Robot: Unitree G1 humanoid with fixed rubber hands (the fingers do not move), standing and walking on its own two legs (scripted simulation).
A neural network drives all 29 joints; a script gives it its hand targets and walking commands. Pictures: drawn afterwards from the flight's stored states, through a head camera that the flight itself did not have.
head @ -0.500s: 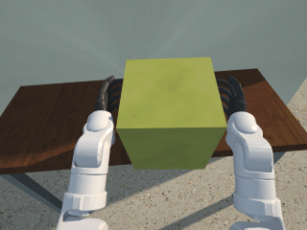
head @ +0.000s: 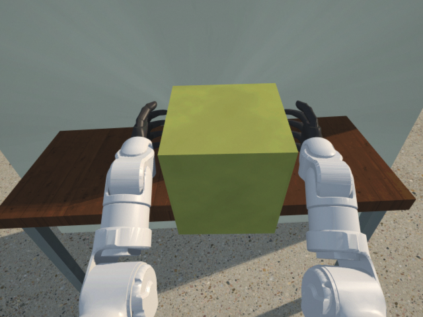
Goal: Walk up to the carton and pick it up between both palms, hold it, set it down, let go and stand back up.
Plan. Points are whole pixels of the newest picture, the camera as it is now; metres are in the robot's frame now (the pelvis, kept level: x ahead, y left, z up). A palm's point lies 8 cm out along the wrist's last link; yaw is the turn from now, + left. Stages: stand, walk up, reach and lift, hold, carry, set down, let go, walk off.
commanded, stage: hold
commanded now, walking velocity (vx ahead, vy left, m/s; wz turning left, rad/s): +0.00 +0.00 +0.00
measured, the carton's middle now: (225, 161) +0.41 -0.01 +0.13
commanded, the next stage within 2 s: set down in 0.72 s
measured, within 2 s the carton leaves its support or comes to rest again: neither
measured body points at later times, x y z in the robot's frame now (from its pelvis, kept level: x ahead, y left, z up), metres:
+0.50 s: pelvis +0.04 +0.01 +0.00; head +0.00 +0.00 +0.45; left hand +0.45 +0.16 +0.23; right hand +0.45 -0.14 +0.22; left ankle +0.04 +0.13 -0.75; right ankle +0.07 -0.11 -0.75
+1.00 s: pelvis +0.07 +0.03 +0.00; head +0.06 +0.02 +0.45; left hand +0.46 +0.16 +0.19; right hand +0.44 -0.15 +0.17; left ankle +0.04 +0.13 -0.75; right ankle +0.06 -0.11 -0.75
